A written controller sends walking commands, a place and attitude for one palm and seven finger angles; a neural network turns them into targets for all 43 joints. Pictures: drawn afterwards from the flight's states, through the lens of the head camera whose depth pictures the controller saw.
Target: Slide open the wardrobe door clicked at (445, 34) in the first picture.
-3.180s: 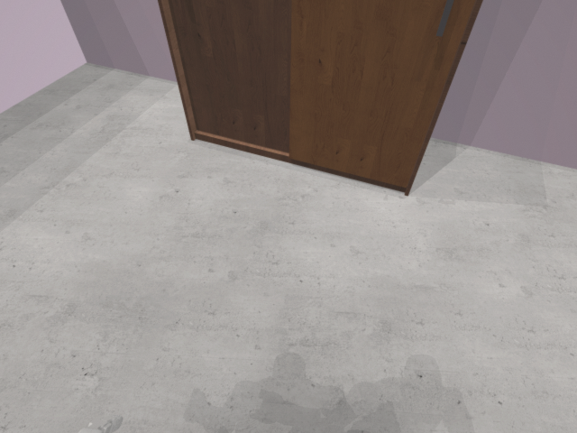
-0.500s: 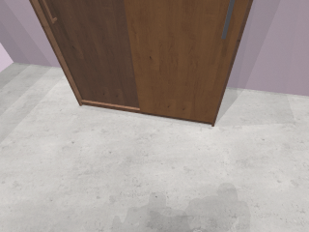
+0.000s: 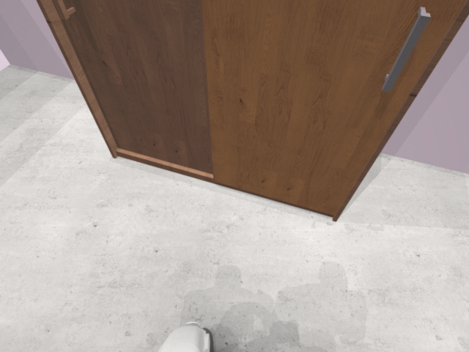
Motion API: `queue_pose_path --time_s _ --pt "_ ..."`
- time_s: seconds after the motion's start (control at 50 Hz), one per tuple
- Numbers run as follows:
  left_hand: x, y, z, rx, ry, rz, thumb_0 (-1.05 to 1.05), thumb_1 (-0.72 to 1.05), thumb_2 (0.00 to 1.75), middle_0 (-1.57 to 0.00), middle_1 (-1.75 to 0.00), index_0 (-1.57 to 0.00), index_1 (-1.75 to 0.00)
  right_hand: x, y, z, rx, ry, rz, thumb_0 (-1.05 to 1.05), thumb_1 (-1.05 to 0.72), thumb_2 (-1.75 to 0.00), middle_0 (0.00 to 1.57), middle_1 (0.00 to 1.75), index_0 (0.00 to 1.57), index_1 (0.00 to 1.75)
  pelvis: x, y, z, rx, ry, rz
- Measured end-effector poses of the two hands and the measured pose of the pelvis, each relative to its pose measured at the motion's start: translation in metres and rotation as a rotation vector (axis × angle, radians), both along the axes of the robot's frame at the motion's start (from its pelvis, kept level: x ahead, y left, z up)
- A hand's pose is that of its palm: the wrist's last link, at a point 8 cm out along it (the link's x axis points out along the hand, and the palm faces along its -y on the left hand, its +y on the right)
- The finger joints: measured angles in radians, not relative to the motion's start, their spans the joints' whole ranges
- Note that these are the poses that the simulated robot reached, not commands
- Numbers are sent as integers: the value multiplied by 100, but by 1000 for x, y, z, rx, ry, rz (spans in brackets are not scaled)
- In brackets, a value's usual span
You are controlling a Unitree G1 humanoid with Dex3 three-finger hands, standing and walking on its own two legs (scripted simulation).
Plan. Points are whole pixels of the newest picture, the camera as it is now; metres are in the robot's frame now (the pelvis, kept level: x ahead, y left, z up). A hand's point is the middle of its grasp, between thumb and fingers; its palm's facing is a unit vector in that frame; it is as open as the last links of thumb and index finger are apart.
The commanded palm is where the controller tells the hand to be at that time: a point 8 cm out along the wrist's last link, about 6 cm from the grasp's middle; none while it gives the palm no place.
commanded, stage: turn to face it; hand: right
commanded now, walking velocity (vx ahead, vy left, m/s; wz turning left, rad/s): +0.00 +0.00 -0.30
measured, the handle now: (403, 52) +0.79 -0.33 +0.11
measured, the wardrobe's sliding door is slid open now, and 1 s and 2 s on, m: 0.00 0.00 0.00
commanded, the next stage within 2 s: take the last steps up to it in 0.34 s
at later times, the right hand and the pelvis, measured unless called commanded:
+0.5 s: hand out of the picture +0.14 -0.19 -0.18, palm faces +0.20 +0.97 -0.17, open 7.3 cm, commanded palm none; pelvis +0.13 +0.00 +0.00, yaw -7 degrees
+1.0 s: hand out of the picture +0.11 -0.15 -0.15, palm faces +0.30 +0.94 -0.18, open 7.4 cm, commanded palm none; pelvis +0.22 -0.01 +0.02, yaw -12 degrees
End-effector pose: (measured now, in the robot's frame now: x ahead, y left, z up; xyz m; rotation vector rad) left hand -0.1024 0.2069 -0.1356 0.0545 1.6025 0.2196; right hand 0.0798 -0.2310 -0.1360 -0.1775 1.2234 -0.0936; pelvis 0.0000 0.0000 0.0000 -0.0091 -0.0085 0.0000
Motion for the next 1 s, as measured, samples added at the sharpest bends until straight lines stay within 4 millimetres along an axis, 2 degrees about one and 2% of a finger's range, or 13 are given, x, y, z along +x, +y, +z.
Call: queue_pose_path --time_s 0.06,0.1,0.14,0.2,0.28,0.36,0.44,0.5,0.6,0.72,0.82,0.9,1.0 --pt "16 7 -15 -35 59 16 0 92 90 -20 -30 -20 -30 49 13 -6 -25 -84 11 0 -91 -90 20 30 20 29 32 16 -14 -6 -12 -15" --pt "41 14 -19 -38 53 6 0 91 90 -20 -30 -20 -30 66 21 -2 -26 -112 -1 0 -91 -90 20 30 20 29 45 21 -13 3 -21 -31" --pt "74 21 -19 -33 10 -19 1 91 90 -20 -30 -20 -30 74 27 3 -24 -114 -18 0 -91 -90 20 30 20 29 56 25 -8 6 -22 -43" --pt "132 29 -15 -22 -91 -65 1 91 90 -20 -30 -19 -30 78 34 8 -23 -97 -56 -1 -91 -90 20 30 20 29 71 27 0 8 -13 -62" --pt "205 32 -9 -9 -218 -138 0 92 90 -20 -30 -19 -30 83 25 12 -34 -93 -105 -2 -94 -90 20 30 20 30 88 26 5 13 -7 -86" --pt "254 38 -2 42 -274 -208 2 95 90 -20 -30 -19 -30 76 13 5 -17 -63 -158 -2 -94 -90 20 30 20 30 103 17 4 28 -19 -109" --pt "293 32 4 81 -332 -264 2 94 90 -20 -30 -19 -30 60 0 -15 15 1 -216 -1 -92 -90 20 30 20 29 118 3 -4 43 -32 -129" --pt "311 22 10 86 -357 -295 1 93 90 -20 -30 -19 -30 45 -5 -19 21 72 -238 -1 -92 -90 20 30 20 29 125 -3 -2 29 -28 -129" --pt "326 9 14 58 -370 -309 0 93 90 -20 -30 -20 -30 31 -7 -6 21 132 -244 0 -91 -90 20 30 20 29 135 -6 8 26 -11 -144" --pt "323 18 4 17 -320 -293 0 93 90 -20 -30 -20 -30 38 1 7 -3 130 -251 0 -91 -90 20 30 20 29 151 1 10 14 -6 -165" --pt "323 27 -14 -25 -229 -305 0 92 90 -20 -30 -20 -30 41 16 6 -26 94 -306 0 -91 -90 20 30 20 29 171 11 2 1 -18 -191" --pt "349 24 -5 -38 -228 -317 1 92 90 -20 -30 -20 -30 29 29 13 -7 157 -346 0 -90 -90 20 30 20 29 191 7 11 -6 -12 -197" --pt "399 5 5 -38 -279 -347 1 92 90 -20 -30 -19 -30 18 38 15 46 265 -378 0 -90 -90 20 30 20 29 216 -7 15 -11 -1 -218"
